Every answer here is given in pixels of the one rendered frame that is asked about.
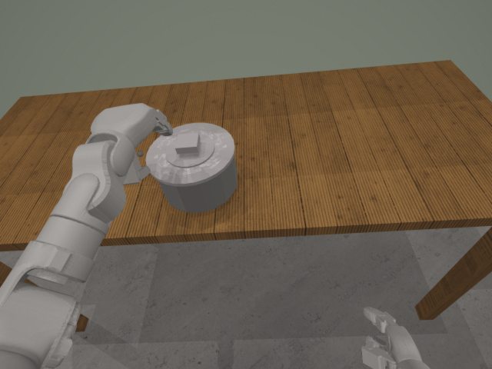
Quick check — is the robot right hand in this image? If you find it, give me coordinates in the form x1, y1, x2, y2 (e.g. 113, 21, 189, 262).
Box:
361, 307, 423, 369

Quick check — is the table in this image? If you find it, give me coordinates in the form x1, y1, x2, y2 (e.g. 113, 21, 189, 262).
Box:
0, 60, 492, 332

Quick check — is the robot left hand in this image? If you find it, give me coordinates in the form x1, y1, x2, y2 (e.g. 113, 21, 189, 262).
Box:
91, 103, 173, 185

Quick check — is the lid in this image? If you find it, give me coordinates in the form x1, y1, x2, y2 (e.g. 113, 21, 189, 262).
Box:
146, 123, 235, 187

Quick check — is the knob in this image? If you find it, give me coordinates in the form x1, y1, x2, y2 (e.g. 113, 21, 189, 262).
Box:
175, 132, 201, 155

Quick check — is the robot left upper arm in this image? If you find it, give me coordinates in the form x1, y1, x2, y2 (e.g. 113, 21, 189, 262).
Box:
0, 281, 82, 369

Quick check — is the robot left forearm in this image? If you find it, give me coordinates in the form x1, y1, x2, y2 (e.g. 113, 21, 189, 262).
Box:
0, 129, 135, 310

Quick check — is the pot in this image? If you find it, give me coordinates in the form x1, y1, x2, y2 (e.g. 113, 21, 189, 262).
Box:
158, 157, 238, 213

